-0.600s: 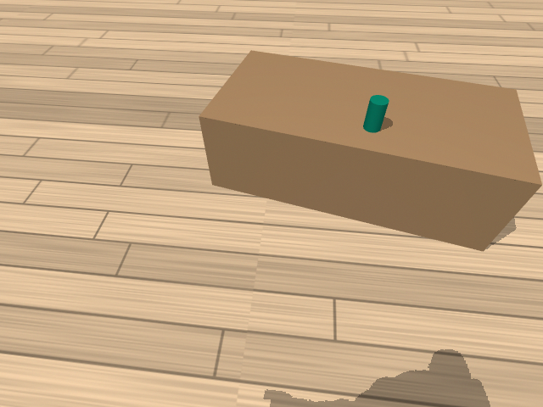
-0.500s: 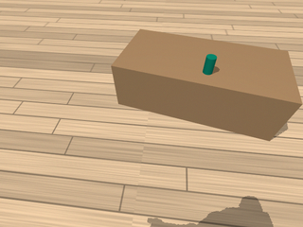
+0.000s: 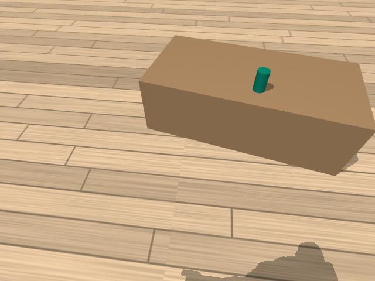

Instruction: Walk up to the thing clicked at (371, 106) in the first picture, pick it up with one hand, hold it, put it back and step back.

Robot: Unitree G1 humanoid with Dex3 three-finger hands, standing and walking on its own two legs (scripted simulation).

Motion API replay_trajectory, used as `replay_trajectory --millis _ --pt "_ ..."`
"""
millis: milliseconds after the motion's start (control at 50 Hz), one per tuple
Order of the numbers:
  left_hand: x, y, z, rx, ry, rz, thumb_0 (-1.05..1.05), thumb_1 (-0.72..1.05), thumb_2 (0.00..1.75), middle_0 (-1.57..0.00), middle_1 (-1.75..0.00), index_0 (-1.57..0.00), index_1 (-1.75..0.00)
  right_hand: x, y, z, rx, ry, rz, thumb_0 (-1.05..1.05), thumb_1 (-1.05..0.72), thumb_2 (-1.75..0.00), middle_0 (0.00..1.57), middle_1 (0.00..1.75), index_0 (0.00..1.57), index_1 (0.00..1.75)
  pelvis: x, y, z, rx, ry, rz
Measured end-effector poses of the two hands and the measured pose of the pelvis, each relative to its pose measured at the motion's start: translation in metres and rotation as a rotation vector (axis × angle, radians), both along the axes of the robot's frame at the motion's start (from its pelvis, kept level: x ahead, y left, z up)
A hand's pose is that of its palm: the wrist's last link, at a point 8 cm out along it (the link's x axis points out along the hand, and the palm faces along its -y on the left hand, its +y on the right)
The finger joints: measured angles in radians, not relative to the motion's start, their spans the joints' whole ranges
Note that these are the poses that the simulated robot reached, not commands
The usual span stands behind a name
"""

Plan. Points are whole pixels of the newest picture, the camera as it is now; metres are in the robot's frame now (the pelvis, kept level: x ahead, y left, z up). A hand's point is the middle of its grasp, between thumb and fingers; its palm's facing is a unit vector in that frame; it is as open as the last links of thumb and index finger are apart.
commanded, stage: stand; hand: right
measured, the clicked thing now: (261, 80) +1.17 -0.39 -0.30
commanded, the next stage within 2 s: walk up in 0.52 s
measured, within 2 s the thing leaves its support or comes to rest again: neither
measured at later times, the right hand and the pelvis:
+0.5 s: hand out of the picture +0.07 -0.25 -0.16, palm faces -0.04 +0.94 -0.34, open 7.4 cm; pelvis +0.00 +0.00 +0.00, yaw +0 degrees
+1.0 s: hand out of the picture +0.14 -0.37 -0.17, palm faces +0.08 +0.94 -0.33, open 7.4 cm; pelvis +0.11 -0.08 -0.01, yaw -8 degrees
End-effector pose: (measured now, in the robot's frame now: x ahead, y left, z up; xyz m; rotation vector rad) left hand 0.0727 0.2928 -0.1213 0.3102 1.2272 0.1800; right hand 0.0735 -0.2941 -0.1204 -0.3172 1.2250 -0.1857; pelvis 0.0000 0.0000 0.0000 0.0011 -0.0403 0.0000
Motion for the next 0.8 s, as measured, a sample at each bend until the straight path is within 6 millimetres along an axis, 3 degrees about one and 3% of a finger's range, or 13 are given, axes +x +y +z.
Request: replay_trajectory --millis 560,660,740,800 --pt "-0.009 0.005 0.001 -0.005 -0.004 0.0 0.01 0.91 0.9 -0.2 -0.3 -0.2 -0.3 -0.005 -0.002 0.003 0.003 -0.02 0.002 0.01 -0.91 -0.9 0.2 0.3 0.2 0.3 -0.002 0.001 0.0 0.003 -0.002 -0.011" --pt "0.002 0.01 0.006 0.02 0.031 -0.054 0.01 0.91 0.9 -0.2 -0.3 -0.2 -0.3 -0.014 -0.024 0.006 -0.009 -0.087 -0.054 0.01 -0.9 -0.89 0.2 0.3 0.2 0.3 0.01 -0.006 -0.004 0.008 0.01 -0.057" --pt "0.032 0.005 0.015 0.046 0.007 -0.097 0.01 0.91 0.9 -0.2 -0.3 -0.2 -0.3 -0.029 -0.052 0.005 -0.029 -0.039 -0.091 0.01 -0.9 -0.89 0.2 0.3 0.2 0.3 0.025 -0.024 -0.006 0.023 0.002 -0.082" --pt "0.058 -0.007 0.02 0.072 -0.016 -0.125 0.01 0.91 0.9 -0.2 -0.3 -0.2 -0.3 -0.03 -0.079 -0.004 -0.032 -0.006 -0.122 0.01 -0.9 -0.89 0.2 0.3 0.2 0.3 0.043 -0.042 -0.012 0.03 -0.008 -0.106"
